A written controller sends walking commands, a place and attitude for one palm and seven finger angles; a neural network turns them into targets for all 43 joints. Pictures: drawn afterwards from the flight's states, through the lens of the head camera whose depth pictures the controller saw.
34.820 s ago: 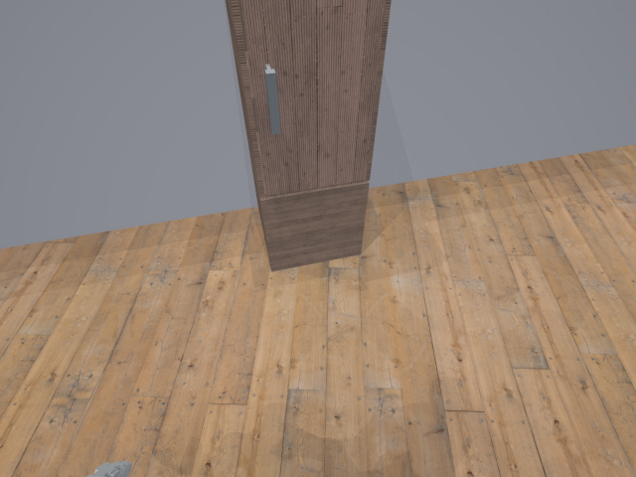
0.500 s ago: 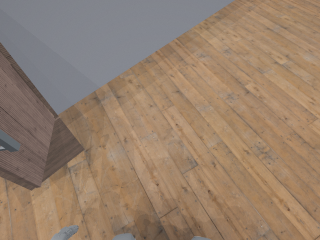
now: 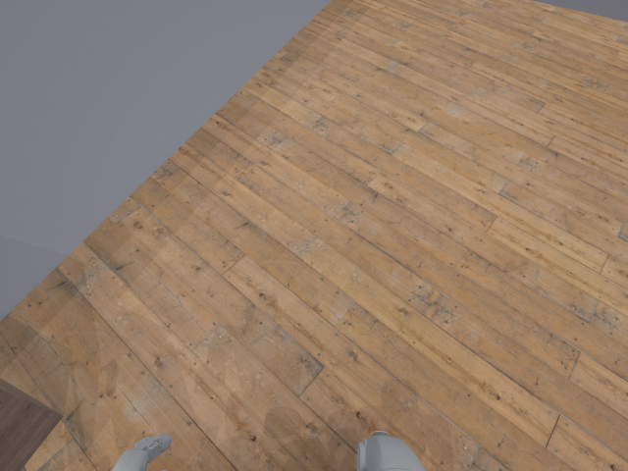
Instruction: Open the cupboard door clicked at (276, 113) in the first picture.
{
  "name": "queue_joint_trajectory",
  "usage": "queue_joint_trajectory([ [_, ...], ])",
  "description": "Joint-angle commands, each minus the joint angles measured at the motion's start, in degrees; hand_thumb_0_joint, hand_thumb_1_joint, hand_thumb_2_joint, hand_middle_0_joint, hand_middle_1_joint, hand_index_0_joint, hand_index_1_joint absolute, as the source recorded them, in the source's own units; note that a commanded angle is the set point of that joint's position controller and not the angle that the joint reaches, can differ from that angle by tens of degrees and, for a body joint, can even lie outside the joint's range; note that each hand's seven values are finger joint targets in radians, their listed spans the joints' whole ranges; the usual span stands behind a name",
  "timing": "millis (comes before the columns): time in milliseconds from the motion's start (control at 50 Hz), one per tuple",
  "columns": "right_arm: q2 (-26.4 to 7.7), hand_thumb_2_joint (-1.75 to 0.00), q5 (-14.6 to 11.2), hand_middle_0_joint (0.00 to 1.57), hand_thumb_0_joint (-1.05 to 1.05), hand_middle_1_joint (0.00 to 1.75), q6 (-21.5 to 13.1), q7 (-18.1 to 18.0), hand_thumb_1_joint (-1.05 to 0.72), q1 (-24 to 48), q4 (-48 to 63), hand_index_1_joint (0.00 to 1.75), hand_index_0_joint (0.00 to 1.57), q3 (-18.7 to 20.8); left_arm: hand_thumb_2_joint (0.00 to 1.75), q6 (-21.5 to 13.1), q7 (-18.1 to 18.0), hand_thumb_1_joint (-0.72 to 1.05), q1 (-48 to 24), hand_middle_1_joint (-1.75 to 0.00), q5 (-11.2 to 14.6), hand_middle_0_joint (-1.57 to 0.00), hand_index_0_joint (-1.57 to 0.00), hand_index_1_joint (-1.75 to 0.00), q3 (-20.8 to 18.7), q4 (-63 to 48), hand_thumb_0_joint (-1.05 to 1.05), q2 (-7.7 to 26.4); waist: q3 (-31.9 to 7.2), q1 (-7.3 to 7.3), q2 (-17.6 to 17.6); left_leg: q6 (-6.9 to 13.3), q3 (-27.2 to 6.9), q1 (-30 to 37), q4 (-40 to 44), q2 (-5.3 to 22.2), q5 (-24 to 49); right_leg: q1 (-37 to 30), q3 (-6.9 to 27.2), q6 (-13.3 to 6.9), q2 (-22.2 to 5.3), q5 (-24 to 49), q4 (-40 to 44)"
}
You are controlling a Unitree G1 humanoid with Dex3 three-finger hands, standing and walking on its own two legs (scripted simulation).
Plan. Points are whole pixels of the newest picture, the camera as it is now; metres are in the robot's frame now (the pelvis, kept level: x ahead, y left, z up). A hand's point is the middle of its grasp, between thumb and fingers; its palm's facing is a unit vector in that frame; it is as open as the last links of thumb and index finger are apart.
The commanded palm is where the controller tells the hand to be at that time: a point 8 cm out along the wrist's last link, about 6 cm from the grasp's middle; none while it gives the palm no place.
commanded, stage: walk to a spot facing it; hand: left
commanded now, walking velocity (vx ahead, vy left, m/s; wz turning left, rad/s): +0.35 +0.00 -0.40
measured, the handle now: out of the picture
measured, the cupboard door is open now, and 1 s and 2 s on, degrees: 52 52 52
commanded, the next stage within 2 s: turn to face it in 1.12 s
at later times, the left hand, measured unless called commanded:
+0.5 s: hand (242, 383) +0.26 +0.12 -0.17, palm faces -0.09 -0.97 -0.24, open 7.2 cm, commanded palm none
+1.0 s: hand (276, 224) +0.58 +0.09 -0.16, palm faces -0.17 -0.97 -0.19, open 7.3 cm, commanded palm none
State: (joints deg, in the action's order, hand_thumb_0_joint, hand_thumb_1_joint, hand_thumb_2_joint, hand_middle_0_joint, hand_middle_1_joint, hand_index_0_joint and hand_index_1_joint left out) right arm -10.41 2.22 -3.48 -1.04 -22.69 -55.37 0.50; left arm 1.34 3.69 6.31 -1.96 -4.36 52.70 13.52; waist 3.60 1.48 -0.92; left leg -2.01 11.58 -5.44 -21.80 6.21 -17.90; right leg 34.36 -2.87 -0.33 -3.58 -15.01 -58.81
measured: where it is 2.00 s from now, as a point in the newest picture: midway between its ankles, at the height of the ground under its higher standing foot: (379, 289)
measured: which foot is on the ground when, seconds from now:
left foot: down 0.00-0.16, up 0.18-0.68, down 0.70-1.00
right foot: up 0.00-0.14, down 0.16-0.68, up 0.70-1.00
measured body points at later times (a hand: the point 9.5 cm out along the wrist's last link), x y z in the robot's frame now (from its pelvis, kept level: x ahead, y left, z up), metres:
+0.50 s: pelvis +0.23 -0.08 +0.00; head +0.26 -0.09 +0.45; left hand +0.27 +0.17 -0.15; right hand +0.30 -0.32 -0.15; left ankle +0.34 +0.07 -0.68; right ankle +0.15 -0.12 -0.74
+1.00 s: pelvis +0.48 -0.08 +0.00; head +0.50 -0.08 +0.45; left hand +0.59 +0.14 -0.15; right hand +0.38 -0.30 -0.15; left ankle +0.46 +0.02 -0.74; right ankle +0.55 -0.26 -0.68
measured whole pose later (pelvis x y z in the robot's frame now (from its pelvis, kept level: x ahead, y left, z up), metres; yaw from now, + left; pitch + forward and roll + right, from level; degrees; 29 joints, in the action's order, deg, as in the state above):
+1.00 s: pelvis +0.48 -0.08 +0.00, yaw -13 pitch +0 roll +0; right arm -9.7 1.3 -3.2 -0.8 -22.7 -63.1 2.1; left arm -0.3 1.4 11.6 -1.8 -4.2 58.2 11.1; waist 2.2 0.0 -0.9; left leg 1.8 10.2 -4.7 -19.3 1.0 -14.6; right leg 35.5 -1.1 -0.3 -6.9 -6.6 -52.9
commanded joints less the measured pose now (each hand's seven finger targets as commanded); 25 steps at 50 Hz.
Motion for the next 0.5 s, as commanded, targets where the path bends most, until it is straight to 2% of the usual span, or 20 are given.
queue_joint_trajectory([
  [0,-9.3,-0.90,0.1,0.20,0.00,0.30,-1.0,-0.5,-0.90,-7.1,0.2,0.30,0.20,2.2,0.90,-1.7,0.7,0.90,-9.5,-0.30,0.4,-0.20,-0.20,-0.30,1.4,-6.1,0.00,-0.7,0.7,2.54,9.3,5.9,-2.2,4.2,7.3,11.2,25.9,0.5,-4.3,-0.6,0.8,3.0,13.3],
  [20,-9.5,-0.90,0.2,0.20,0.00,0.30,-0.9,-0.5,-0.90,-7.4,-0.3,0.30,0.20,2.2,0.90,-1.8,0.6,0.90,-10.2,-0.30,0.3,-0.20,-0.20,-0.30,1.4,-6.1,0.00,-0.4,1.2,2.70,10.1,5.9,-2.0,3.9,7.0,11.9,27.3,-1.5,-5.0,-1.1,1.3,2.5,15.9],
  [60,-10.4,-0.90,0.1,0.20,0.00,0.30,-0.5,-0.3,-0.90,-6.6,-0.9,0.30,0.20,2.4,0.90,-2.0,0.3,0.90,-7.4,-0.30,0.4,-0.20,-0.20,-0.30,1.0,-5.4,0.00,1.2,-0.5,0.66,10.1,5.9,-0.5,4.5,2.8,13.3,35.8,-8.4,-5.7,-2.8,2.7,0.1,19.9],
  [80,-11.2,-0.90,0.0,0.20,0.00,0.30,-0.4,-0.4,-0.90,-5.4,-1.0,0.30,0.20,2.5,0.90,-2.2,0.1,0.90,-3.4,-0.30,0.5,-0.20,-0.20,-0.30,0.6,-4.2,0.00,2.0,-2.6,-1.51,9.3,5.6,0.0,3.8,-2.0,13.4,41.5,-14.9,-6.2,-3.8,3.9,0.1,21.6],
  [100,-11.9,-0.90,-0.4,0.20,0.00,0.30,-0.3,-0.4,-0.90,-3.2,-0.6,0.30,0.20,2.6,0.90,-2.5,-0.3,0.90,4.6,-0.30,0.4,-0.20,-0.20,-0.30,-0.1,-1.6,0.00,3.3,-5.6,-5.73,6.8,4.2,1.7,0.0,-11.4,11.5,43.6,-26.2,-6.6,-4.9,5.4,2.2,24.7],
  [120,-10.8,-0.90,-1.3,0.20,0.00,0.30,-0.5,0.1,-0.90,-1.3,0.0,0.30,0.20,2.3,0.90,-3.3,-0.9,0.90,14.7,-0.30,0.1,-0.20,-0.20,-0.30,-1.4,1.8,0.00,7.5,-11.3,-10.41,0.9,2.1,3.2,-11.6,-25.2,8.5,36.1,-44.2,-1.0,-7.1,1.6,2.6,26.5],
  [140,-6.6,-0.90,-2.5,0.20,0.00,0.30,-0.6,0.3,-0.90,-1.9,2.0,0.30,0.20,1.6,0.90,-3.6,-2.1,0.90,23.4,-0.30,0.2,-0.20,-0.20,-0.30,-3.5,3.6,0.00,14.8,-19.5,-13.02,-15.1,-1.0,3.1,-29.1,-46.8,-1.9,-12.0,-58.0,28.0,-13.4,-17.4,2.7,33.7],
  [160,-7.5,-0.90,-2.5,0.20,0.00,0.30,-0.3,0.2,-0.90,1.9,3.8,0.30,0.20,2.0,0.90,-3.3,-3.0,0.90,22.0,-0.30,1.7,-0.20,-0.20,-0.30,-3.5,3.6,0.00,16.2,-17.7,-11.45,-14.0,0.1,-6.9,-34.8,-57.1,-2.0,-17.1,-53.9,37.7,-15.3,-21.6,8.2,40.9],
  [180,-7.8,-0.90,-2.3,0.20,0.00,0.30,-0.1,0.2,-0.90,3.5,2.9,0.30,0.20,2.7,0.90,-3.2,-3.5,0.90,16.9,-0.30,1.8,-0.20,-0.20,-0.30,-2.9,2.8,0.00,14.1,-11.1,-8.90,-9.5,0.4,-10.4,-35.8,-59.0,1.2,-10.7,-46.8,31.0,-14.9,-20.0,6.5,41.7],
  [200,-6.9,-0.90,-2.0,0.20,0.00,0.30,-0.2,0.2,-0.90,5.8,2.6,0.30,0.20,2.8,0.90,-3.4,-3.8,0.90,12.8,-0.30,1.8,-0.20,-0.20,-0.30,-1.8,1.7,0.00,10.5,-5.5,-7.15,-6.9,-0.1,-11.1,-35.4,-57.1,2.9,-5.8,-37.9,26.1,-13.7,-17.6,11.9,42.0],
  [220,-6.0,-0.90,-1.6,0.20,0.00,0.30,0.3,0.1,-0.90,5.3,1.7,0.30,0.20,2.8,0.90,-3.7,-3.8,0.90,9.3,-0.30,1.7,-0.20,-0.20,-0.30,-0.9,1.1,0.00,8.1,-2.8,-4.00,-4.3,-0.5,-11.6,-31.7,-53.1,4.1,-3.8,-30.5,20.1,-12.6,-15.4,16.2,42.6],
  [240,-4.9,-0.90,-1.1,0.20,0.00,0.30,0.9,0.2,-0.90,4.3,0.7,0.30,0.20,2.5,0.90,-4.3,-3.8,0.90,7.7,-0.30,1.7,-0.20,-0.20,-0.30,-0.3,0.8,0.00,6.2,-1.5,-2.30,-3.5,-0.7,-11.0,-28.0,-49.2,4.3,-2.6,-25.4,16.2,-11.7,-13.5,19.7,43.6],
  [280,-3.1,-0.90,-0.8,0.20,0.00,0.30,1.8,0.6,-0.90,0.5,-1.1,0.30,0.20,2.4,0.90,-5.4,-3.8,0.90,7.6,-0.30,1.1,-0.20,-0.20,-0.30,-0.2,1.6,0.00,5.4,-3.4,0.22,-3.8,-1.0,-9.6,-24.5,-42.7,3.5,-1.3,-23.8,10.8,-11.1,-10.8,23.0,43.9],
  [300,-2.6,-0.90,-0.7,0.20,0.00,0.30,2.1,0.8,-0.90,0.6,-1.3,0.30,0.20,2.5,0.90,-5.7,-3.7,0.90,8.1,-0.30,1.1,-0.20,-0.20,-0.30,-0.1,2.1,0.00,4.6,-3.2,0.46,-4.4,-1.3,-8.9,-24.4,-40.1,3.1,-0.1,-23.8,10.2,-11.0,-9.7,22.8,44.5],
  [360,-1.6,-0.90,-0.7,0.20,0.00,0.30,2.1,1.5,-0.90,5.0,-0.2,0.30,0.20,2.9,0.90,-6.5,-3.6,0.90,11.8,-0.30,1.2,-0.20,-0.20,-0.30,-0.1,4.3,0.00,2.8,-2.9,-0.30,-4.3,-1.5,-8.3,-27.5,-34.8,2.0,5.9,-27.2,9.9,-10.6,-7.9,22.1,45.8],
  [440,-3.0,-0.90,-1.0,0.20,0.00,0.30,1.6,2.1,-0.90,14.5,2.8,0.30,0.20,2.8,0.90,-7.1,-3.9,0.90,16.1,-0.30,1.4,-0.20,-0.20,-0.30,0.5,6.4,0.00,2.9,-1.2,-2.31,-4.2,-1.1,-8.2,-33.7,-29.3,1.4,8.6,-35.2,10.3,-10.3,-8.6,29.4,45.3],
  [460,-2.8,-0.90,-1.1,0.20,0.00,0.30,1.4,2.3,-0.90,16.9,3.4,0.30,0.20,2.8,0.90,-7.1,-4.1,0.90,17.7,-0.30,1.3,-0.20,-0.20,-0.30,0.7,7.3,0.00,2.9,-0.7,-3.13,-4.3,-0.8,-8.1,-34.3,-27.5,1.1,8.6,-37.0,10.8,-10.2,-8.8,31.6,44.8],
  [480,-2.9,-0.90,-1.2,0.20,0.00,0.30,1.3,2.4,-0.90,18.9,4.0,0.30,0.20,2.7,0.90,-7.1,-4.2,0.90,18.3,-0.30,1.3,-0.20,-0.20,-0.30,0.8,7.6,0.00,3.1,0.5,-3.31,-4.6,-0.6,-7.8,-34.5,-25.9,1.0,8.7,-37.3,10.4,-10.2,-9.3,33.3,44.9],
])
